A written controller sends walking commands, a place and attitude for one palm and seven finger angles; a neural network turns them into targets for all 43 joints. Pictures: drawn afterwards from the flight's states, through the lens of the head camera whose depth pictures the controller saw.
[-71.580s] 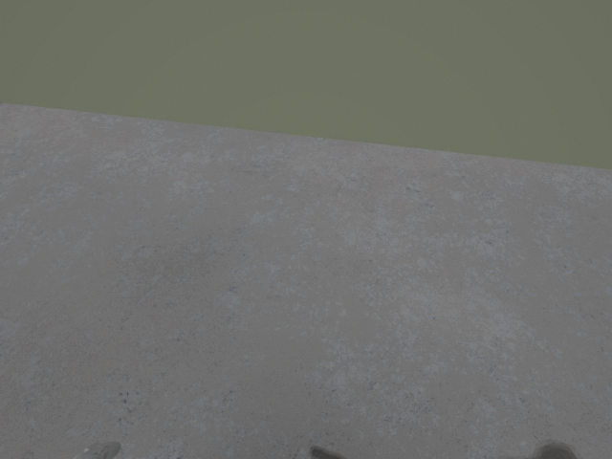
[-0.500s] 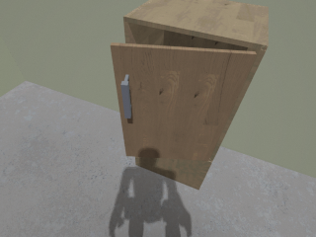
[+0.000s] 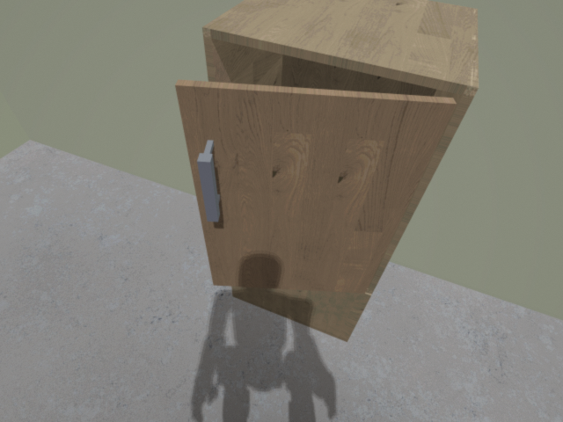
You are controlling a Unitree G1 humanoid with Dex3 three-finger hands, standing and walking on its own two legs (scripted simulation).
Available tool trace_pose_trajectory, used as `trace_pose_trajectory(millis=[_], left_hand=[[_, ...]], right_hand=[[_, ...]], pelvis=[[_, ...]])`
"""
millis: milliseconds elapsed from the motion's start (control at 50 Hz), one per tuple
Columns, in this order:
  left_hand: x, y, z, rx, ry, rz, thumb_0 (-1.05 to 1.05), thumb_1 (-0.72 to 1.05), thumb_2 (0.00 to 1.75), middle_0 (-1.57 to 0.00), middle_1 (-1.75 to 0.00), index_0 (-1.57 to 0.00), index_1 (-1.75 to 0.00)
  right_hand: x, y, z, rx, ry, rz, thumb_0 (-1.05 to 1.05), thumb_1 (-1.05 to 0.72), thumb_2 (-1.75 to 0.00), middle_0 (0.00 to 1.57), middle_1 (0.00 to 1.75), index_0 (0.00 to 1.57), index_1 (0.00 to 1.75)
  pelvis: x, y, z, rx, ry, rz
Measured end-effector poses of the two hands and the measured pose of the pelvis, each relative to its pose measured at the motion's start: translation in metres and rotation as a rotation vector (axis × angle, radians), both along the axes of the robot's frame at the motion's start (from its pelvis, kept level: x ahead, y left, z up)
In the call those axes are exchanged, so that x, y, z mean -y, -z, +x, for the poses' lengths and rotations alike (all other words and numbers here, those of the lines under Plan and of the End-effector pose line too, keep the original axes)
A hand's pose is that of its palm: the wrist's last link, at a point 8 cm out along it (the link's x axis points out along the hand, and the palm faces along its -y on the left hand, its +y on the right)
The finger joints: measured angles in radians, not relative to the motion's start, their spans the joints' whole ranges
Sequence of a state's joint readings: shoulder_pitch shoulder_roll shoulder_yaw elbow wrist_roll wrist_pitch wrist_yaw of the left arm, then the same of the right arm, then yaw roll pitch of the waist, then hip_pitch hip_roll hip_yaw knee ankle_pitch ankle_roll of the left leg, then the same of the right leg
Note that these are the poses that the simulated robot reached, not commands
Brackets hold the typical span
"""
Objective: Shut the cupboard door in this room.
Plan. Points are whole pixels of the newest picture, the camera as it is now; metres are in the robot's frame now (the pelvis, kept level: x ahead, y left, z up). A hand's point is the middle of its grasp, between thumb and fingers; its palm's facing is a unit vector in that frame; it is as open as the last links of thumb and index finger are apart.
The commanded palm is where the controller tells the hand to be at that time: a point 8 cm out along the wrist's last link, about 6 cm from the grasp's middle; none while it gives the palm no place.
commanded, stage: come to a stop and stand still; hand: left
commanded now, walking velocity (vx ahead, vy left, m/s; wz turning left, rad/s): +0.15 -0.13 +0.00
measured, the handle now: (211, 182) +0.50 +0.16 +0.05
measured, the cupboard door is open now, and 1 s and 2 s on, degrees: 20 20 20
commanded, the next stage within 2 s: look again from close up in 1.20 s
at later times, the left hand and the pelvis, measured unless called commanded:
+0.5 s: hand out of the picture +0.05 +0.16 -0.18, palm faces +0.02 -0.98 -0.21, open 7.4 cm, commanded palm none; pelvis +0.03 -0.02 +0.00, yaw -1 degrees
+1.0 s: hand out of the picture -0.01 +0.23 -0.17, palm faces +0.01 -0.97 -0.25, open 7.4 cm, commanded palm none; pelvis -0.03 +0.03 +0.00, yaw +1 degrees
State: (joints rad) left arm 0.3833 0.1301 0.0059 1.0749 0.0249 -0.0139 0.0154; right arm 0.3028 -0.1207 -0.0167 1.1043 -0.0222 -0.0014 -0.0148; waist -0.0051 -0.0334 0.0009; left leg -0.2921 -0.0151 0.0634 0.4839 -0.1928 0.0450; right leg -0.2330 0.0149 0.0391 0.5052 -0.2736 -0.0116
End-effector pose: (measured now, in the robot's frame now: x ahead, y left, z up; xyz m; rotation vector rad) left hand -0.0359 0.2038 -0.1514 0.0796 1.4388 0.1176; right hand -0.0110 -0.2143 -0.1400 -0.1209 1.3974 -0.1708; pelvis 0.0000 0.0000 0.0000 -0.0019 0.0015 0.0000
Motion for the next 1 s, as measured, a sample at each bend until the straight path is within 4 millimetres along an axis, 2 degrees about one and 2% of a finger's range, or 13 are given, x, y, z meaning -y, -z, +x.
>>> trace_pose_trajectory(millis=[220, 340, 440, 560, 660, 780, 880, 1000], left_hand=[[0.018, -0.004, 0.035, -0.011, -0.014, 0.028, 0.01, 0.91, 0.90, -0.20, -0.30, -0.19, -0.30], [0.026, -0.003, 0.060, 0.009, 0.004, 0.030, 0.01, 0.90, 0.90, -0.20, -0.30, -0.19, -0.30], [0.012, -0.001, 0.076, 0.048, 0.022, 0.064, 0.02, 0.92, 0.90, -0.20, -0.30, -0.20, -0.30], [-0.012, -0.007, 0.091, 0.143, 0.049, 0.114, 0.02, 0.91, 0.90, -0.20, -0.30, -0.20, -0.30], [-0.035, -0.012, 0.100, 0.227, 0.077, 0.134, 0.01, 0.91, 0.90, -0.20, -0.30, -0.20, -0.30], [-0.056, -0.021, 0.098, 0.295, 0.091, 0.138, 0.01, 0.90, 0.90, -0.20, -0.30, -0.20, -0.30], [-0.068, -0.021, 0.074, 0.258, 0.088, 0.140, 0.01, 0.90, 0.90, -0.20, -0.30, -0.20, -0.30], [-0.071, -0.015, 0.022, 0.144, 0.053, 0.129, 0.01, 0.90, 0.90, -0.20, -0.30, -0.19, -0.30]], right_hand=[[0.028, 0.004, 0.051, 0.013, -0.010, -0.017, 0.01, -0.91, -0.90, 0.20, 0.30, 0.20, 0.30], [0.039, -0.001, 0.083, 0.059, -0.007, -0.043, 0.01, -0.92, -0.90, 0.19, 0.30, 0.20, 0.30], [0.040, -0.001, 0.100, 0.110, -0.017, -0.050, 0.01, -0.91, -0.90, 0.19, 0.30, 0.20, 0.30], [0.032, -0.002, 0.105, 0.182, -0.026, -0.041, 0.00, -0.91, -0.90, 0.19, 0.30, 0.20, 0.30], [0.019, -0.006, 0.095, 0.261, -0.025, -0.039, 0.00, -0.90, -0.90, 0.19, 0.30, 0.20, 0.30], [0.001, -0.006, 0.066, 0.238, -0.059, -0.022, 0.00, -0.90, -0.90, 0.20, 0.30, 0.20, 0.30], [-0.005, -0.004, 0.037, 0.183, -0.062, -0.020, 0.01, -0.90, -0.90, 0.20, 0.30, 0.20, 0.30], [-0.002, -0.003, 0.012, 0.113, -0.062, -0.033, 0.01, -0.90, -0.90, 0.20, 0.30, 0.20, 0.30]], pelvis=[[0.022, 0.001, 0.041, -0.014, 0.002, 0.003], [0.027, 0.000, 0.047, -0.014, 0.012, 0.007], [0.025, 0.003, 0.041, -0.006, 0.016, 0.011], [0.014, 0.005, 0.026, 0.011, 0.019, -0.007], [0.000, 0.007, 0.011, 0.039, 0.012, -0.003], [-0.016, 0.005, -0.009, 0.046, 0.004, -0.007], [-0.024, 0.004, -0.021, 0.033, -0.003, -0.008], [-0.027, 0.002, -0.030, 0.027, -0.010, -0.009]])
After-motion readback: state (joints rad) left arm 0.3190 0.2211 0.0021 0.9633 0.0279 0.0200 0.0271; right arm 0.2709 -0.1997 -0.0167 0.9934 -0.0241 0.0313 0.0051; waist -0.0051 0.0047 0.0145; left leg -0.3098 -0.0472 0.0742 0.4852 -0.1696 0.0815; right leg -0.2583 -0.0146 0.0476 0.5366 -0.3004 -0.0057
